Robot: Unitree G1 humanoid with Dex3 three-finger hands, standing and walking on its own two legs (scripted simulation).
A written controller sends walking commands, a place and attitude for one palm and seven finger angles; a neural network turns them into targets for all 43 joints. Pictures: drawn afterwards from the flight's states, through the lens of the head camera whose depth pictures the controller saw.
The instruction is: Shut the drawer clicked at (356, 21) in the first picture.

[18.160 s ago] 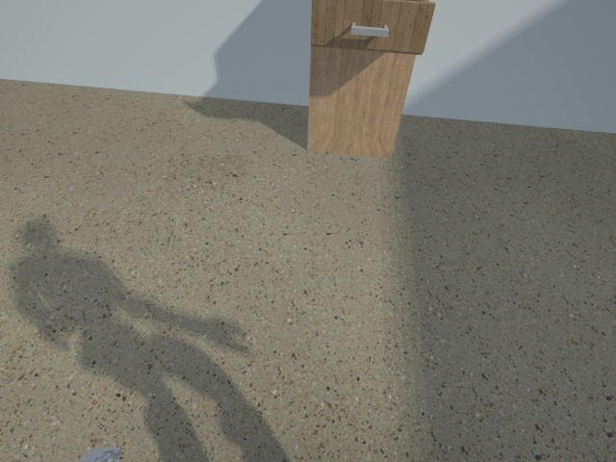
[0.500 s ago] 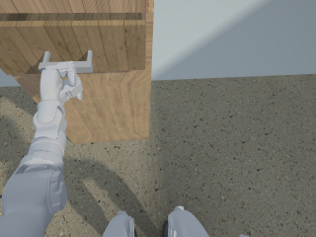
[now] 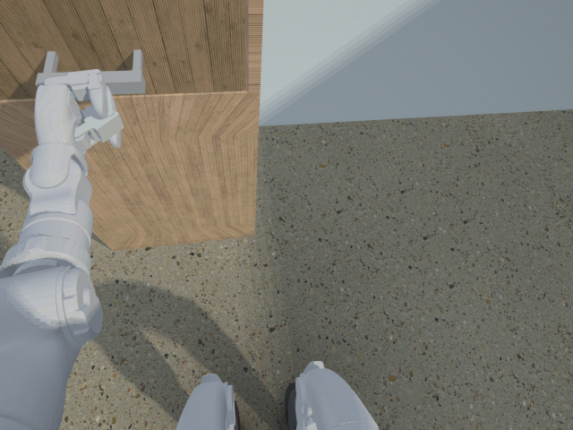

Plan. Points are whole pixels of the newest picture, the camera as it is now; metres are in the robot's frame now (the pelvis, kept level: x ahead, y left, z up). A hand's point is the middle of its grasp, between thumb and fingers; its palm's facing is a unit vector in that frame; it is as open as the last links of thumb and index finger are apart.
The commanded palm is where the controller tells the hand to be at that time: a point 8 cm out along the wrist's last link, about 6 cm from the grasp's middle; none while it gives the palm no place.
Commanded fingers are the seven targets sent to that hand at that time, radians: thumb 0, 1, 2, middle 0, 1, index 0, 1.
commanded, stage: push the drawer shut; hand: left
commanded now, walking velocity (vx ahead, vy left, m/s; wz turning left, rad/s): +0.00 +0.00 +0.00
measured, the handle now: (94, 71) +0.60 +0.21 +0.07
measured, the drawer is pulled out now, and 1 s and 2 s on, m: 0.00 0.00 0.00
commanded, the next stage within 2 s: pull the fist back off the drawer in 0.50 s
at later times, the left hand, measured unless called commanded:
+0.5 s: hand (106, 112) +0.53 +0.19 +0.07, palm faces +0.05 -1.00 -0.06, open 3.1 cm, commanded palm +0.57 +0.21 +0.07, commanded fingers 0.00 0.90 0.90 -1.40 -1.60 -1.40 -1.60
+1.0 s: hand (103, 113) +0.53 +0.19 +0.07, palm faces +0.05 -1.00 -0.05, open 3.0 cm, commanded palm +0.52 +0.21 +0.07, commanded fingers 0.00 0.90 0.90 -1.40 -1.60 -1.40 -1.60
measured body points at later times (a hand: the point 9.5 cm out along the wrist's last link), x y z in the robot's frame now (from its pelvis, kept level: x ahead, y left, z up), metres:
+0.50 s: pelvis -0.02 +0.01 -0.01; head +0.13 +0.04 +0.41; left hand +0.52 +0.24 +0.07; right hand -0.04 -0.26 -0.11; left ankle +0.01 +0.10 -0.66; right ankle +0.03 -0.10 -0.66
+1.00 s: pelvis -0.02 +0.01 -0.01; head +0.13 +0.05 +0.41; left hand +0.52 +0.25 +0.07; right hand -0.04 -0.25 -0.11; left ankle +0.01 +0.10 -0.66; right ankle +0.03 -0.10 -0.66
